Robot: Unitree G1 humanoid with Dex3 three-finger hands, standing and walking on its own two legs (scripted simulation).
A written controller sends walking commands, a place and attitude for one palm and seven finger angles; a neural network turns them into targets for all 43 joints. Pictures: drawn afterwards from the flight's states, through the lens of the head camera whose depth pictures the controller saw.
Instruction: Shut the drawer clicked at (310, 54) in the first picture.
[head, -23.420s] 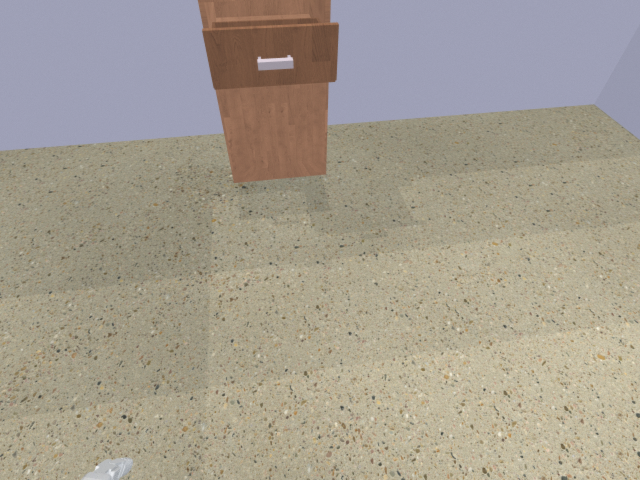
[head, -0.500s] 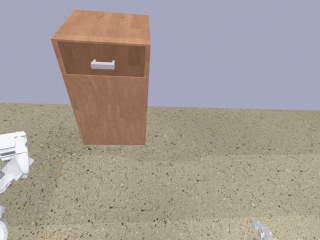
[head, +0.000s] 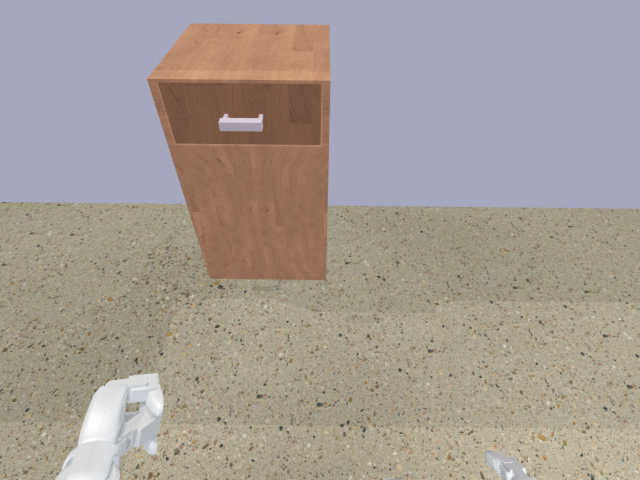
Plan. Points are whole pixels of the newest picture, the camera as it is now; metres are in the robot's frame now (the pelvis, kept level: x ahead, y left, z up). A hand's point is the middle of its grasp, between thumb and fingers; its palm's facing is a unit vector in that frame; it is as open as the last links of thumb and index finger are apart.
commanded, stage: let the arm hang, fingers relaxed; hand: left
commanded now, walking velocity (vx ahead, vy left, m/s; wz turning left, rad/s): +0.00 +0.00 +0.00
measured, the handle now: (242, 120) +0.99 +0.22 -0.04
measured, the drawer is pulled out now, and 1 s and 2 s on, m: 0.00 0.00 0.00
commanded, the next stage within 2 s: look to check the result in 0.94 s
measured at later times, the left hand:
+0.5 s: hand out of the picture -0.06 +0.20 -0.15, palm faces +0.05 -0.96 -0.27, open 6.2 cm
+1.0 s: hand out of the picture -0.07 +0.17 -0.16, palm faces +0.08 -0.98 -0.20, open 7.4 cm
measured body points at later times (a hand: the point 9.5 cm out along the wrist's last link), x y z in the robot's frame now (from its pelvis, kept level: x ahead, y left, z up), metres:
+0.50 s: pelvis -0.04 -0.02 +0.01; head -0.04 -0.02 +0.46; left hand -0.06 +0.25 -0.13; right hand -0.05 -0.26 -0.15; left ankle +0.03 +0.10 -0.72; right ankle +0.01 -0.13 -0.72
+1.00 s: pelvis -0.05 -0.01 +0.01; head -0.04 -0.01 +0.46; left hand -0.07 +0.22 -0.14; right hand -0.03 -0.24 -0.15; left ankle +0.04 +0.10 -0.72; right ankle -0.03 -0.11 -0.72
